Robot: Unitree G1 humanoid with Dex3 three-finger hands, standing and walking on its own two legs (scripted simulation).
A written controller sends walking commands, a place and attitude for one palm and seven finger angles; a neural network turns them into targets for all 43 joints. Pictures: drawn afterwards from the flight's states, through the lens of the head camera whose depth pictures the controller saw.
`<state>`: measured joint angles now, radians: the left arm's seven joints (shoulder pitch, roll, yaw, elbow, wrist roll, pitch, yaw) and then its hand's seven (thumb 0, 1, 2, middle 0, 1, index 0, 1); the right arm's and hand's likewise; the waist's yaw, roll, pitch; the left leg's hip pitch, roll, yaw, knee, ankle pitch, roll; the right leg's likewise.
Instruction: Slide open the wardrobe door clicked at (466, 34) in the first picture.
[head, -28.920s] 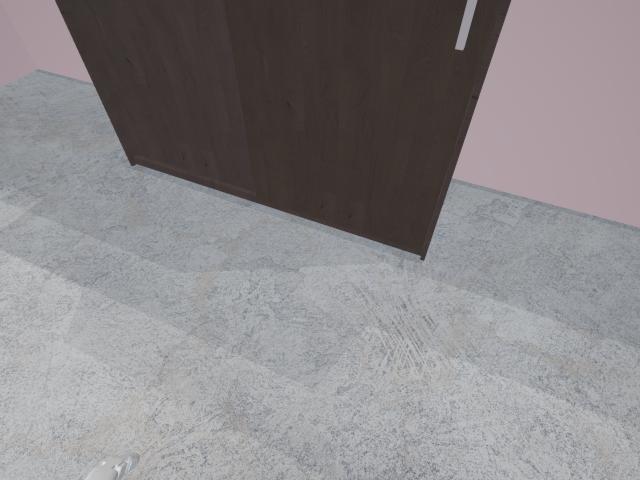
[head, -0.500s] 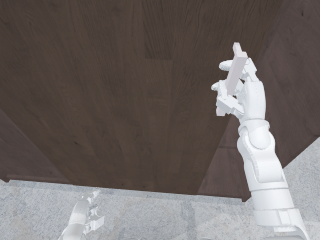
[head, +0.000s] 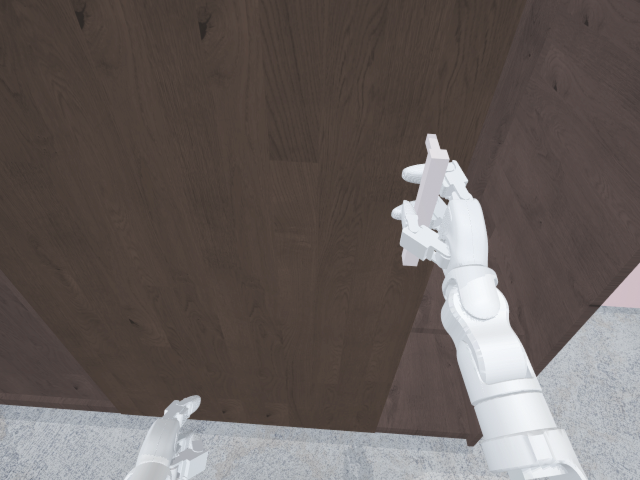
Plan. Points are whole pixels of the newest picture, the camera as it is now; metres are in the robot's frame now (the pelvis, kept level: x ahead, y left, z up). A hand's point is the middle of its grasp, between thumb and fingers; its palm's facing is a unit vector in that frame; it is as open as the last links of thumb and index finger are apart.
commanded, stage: stop walking and hold the door there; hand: right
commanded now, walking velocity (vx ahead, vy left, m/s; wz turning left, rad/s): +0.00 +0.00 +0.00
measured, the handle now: (420, 203) +0.41 -0.11 +0.17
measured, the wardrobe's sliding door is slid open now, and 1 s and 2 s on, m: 0.28 0.28 0.28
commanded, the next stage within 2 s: loosen the grip on the handle in 0.48 s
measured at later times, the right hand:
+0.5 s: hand (409, 233) +0.35 -0.08 +0.17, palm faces -0.05 +1.00 -0.08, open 6.3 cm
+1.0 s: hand (409, 228) +0.37 -0.09 +0.17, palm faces -0.02 +0.99 -0.10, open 12.8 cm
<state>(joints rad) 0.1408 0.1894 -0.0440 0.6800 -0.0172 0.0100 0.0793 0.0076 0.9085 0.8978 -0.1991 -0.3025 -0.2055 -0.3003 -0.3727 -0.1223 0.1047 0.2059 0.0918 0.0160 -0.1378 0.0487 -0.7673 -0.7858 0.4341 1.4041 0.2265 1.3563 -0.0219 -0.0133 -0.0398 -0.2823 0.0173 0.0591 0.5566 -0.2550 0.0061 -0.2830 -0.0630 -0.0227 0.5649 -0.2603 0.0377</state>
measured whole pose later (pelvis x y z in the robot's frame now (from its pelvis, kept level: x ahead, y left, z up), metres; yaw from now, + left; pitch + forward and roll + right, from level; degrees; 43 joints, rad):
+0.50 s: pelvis +0.02 -0.02 +0.00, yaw +1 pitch +0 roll +0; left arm 0.16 0.18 -0.04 0.69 -0.01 0.03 0.08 0.01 0.91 0.90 -0.20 -0.30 -0.21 -0.30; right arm -0.32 -0.08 0.18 0.21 0.07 -0.03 -0.14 0.04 -0.76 -0.78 0.44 1.40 0.21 1.34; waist -0.05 -0.02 -0.08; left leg -0.25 0.05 0.03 0.51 -0.25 -0.03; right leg -0.25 -0.03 -0.05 0.53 -0.27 0.00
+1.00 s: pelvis +0.00 +0.01 +0.00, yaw +2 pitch -2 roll -1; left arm 0.29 0.24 0.01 0.70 -0.04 -0.14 0.01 0.01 0.91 0.90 -0.20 -0.30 -0.20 -0.30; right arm -0.34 -0.18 -0.01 0.22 0.10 -0.05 -0.06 0.00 0.36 -0.30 0.42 1.34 0.35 1.32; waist 0.03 -0.01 -0.01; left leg -0.28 0.01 0.03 0.57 -0.26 0.02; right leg -0.25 -0.07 -0.05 0.53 -0.26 0.03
